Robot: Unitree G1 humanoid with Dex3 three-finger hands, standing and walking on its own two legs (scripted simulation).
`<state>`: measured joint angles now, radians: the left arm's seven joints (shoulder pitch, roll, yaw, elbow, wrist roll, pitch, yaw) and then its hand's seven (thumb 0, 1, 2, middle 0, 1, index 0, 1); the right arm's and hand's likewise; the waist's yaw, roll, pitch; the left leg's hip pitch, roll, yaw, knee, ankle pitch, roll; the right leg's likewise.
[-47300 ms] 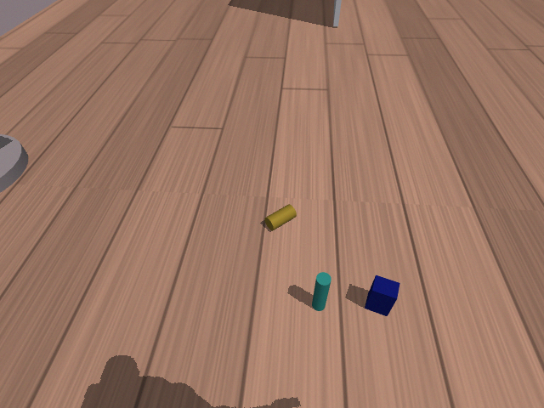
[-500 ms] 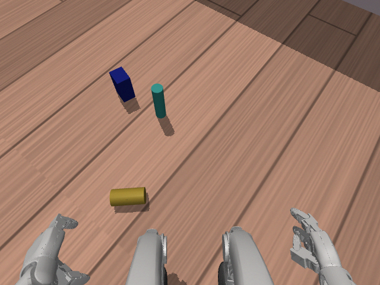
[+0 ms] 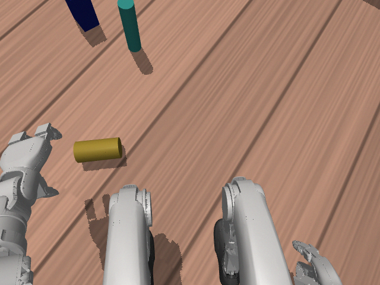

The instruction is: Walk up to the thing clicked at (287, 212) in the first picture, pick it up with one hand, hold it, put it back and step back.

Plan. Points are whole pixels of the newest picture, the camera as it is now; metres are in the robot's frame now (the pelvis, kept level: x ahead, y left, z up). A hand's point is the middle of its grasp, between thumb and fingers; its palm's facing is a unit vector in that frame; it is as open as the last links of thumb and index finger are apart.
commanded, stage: rise first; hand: left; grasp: from above
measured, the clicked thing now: (99, 149) +0.48 +0.28 -0.37
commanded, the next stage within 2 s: none
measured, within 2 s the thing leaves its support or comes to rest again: neither
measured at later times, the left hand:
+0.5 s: hand (58, 155) +0.42 +0.33 -0.20, palm faces -0.45 -0.05 -0.89, open 14.0 cm
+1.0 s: hand (67, 149) +0.44 +0.32 -0.24, palm faces -0.45 -0.07 -0.89, open 14.0 cm
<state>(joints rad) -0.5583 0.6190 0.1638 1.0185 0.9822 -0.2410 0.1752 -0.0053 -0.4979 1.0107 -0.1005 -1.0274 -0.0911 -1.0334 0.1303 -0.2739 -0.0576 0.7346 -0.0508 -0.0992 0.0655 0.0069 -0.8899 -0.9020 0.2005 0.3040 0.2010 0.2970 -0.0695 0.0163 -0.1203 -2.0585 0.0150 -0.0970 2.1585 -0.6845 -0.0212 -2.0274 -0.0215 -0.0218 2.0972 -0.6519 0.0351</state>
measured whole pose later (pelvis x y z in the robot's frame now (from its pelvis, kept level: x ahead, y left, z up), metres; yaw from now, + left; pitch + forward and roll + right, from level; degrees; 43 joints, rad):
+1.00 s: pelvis +0.01 +0.01 -0.07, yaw -2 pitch +34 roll -8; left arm -0.85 0.77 0.18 1.39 1.28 -0.29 0.39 0.00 -0.51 1.00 -0.10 -1.00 -0.09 -1.00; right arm 0.13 -0.28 0.01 0.77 -0.15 -0.04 0.14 0.00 -0.90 -0.90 0.20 0.30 0.20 0.30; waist -0.19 -0.01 -0.06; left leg -2.28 -0.01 -0.13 2.40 -0.72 -0.01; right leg -2.22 -0.02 -0.03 2.31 -0.68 0.06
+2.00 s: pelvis +0.01 +0.01 -0.09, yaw -3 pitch +33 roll -9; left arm -0.85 0.80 0.19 1.44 1.30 -0.29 0.44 0.00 -0.57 1.06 -0.09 -1.00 -0.06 -1.02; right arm 0.12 -0.28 0.03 0.78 -0.17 -0.05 0.16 0.00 -0.90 -0.90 0.20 0.30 0.20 0.30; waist -0.22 -0.02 -0.05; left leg -2.32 -0.01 -0.15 2.45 -0.71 -0.01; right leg -2.25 -0.01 -0.04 2.34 -0.67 0.06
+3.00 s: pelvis +0.00 +0.01 -0.08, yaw -3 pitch +32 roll -8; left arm -0.89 0.79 0.12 1.47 1.29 -0.29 0.41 0.00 -0.55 1.04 -0.10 -1.03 -0.08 -1.04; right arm 0.14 -0.28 0.05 0.78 -0.16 -0.07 0.16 0.00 -0.90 -0.90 0.20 0.30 0.20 0.30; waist -0.22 -0.02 -0.06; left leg -2.31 -0.02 -0.14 2.43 -0.69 -0.01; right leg -2.24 -0.01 -0.04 2.33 -0.66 0.06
